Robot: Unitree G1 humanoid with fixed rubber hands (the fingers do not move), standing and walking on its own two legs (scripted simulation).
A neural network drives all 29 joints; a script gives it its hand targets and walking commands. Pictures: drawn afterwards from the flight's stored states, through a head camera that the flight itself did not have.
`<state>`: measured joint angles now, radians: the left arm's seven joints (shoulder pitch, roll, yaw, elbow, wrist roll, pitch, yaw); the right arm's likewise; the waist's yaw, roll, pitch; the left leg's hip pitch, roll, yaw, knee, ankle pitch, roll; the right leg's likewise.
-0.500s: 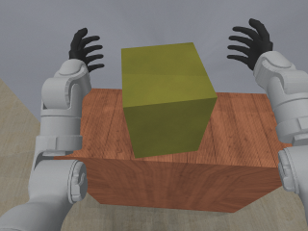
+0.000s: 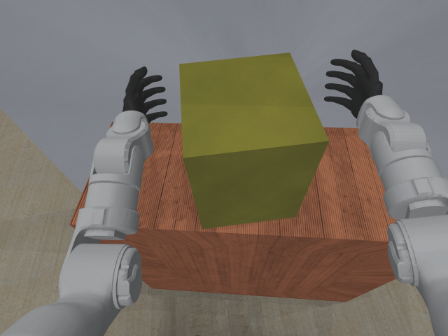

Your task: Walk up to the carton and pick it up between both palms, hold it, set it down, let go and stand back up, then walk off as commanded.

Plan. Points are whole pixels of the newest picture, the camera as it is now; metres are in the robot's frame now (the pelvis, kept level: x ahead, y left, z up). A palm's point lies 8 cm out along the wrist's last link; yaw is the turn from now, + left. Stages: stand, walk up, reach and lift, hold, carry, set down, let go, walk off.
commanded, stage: reach and lift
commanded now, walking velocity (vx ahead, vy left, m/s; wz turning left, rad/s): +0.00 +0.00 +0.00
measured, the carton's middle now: (242, 147) +0.45 +0.03 +0.05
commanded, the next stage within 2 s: none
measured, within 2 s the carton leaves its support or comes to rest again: neither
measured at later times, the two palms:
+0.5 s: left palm (160, 135) +0.42 +0.18 +0.10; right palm (340, 122) +0.48 -0.14 +0.10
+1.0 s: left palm (164, 132) +0.43 +0.18 +0.10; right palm (326, 123) +0.48 -0.11 +0.10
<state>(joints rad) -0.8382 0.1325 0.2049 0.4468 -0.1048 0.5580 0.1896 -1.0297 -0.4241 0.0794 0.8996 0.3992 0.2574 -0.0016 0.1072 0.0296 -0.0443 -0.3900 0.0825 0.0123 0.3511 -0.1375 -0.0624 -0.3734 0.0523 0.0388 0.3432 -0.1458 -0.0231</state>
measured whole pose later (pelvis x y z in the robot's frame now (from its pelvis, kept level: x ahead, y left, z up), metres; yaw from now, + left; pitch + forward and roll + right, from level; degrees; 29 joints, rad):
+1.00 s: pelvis -0.01 +0.00 -0.01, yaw +1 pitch +16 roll -1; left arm -0.93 0.00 0.25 0.89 0.04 0.05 0.25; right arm -1.06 -0.21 -0.08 1.18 0.17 -0.03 -0.06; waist 0.11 0.01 -0.13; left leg -0.55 0.09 -0.01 0.40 -0.13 -0.07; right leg -0.52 0.06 0.01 0.37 -0.13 -0.03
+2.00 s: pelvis +0.01 +0.00 +0.00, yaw +1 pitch +6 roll +0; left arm -0.72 -0.15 0.48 0.64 0.39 0.13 0.11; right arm -0.85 0.00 -0.52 1.03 -0.32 -0.14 0.05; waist 0.05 -0.02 -0.04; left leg -0.25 0.08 0.03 0.28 -0.13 -0.06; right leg -0.24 0.03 -0.02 0.29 -0.15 -0.03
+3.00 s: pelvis +0.00 +0.00 +0.01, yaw +2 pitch +4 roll -1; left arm -0.76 -0.10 0.36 0.62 0.34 0.19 0.13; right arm -0.82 -0.06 -0.31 1.07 -0.14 -0.21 -0.06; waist 0.02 -0.05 -0.05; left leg -0.25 0.08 0.03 0.30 -0.11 -0.05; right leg -0.21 0.02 -0.07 0.26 -0.12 -0.03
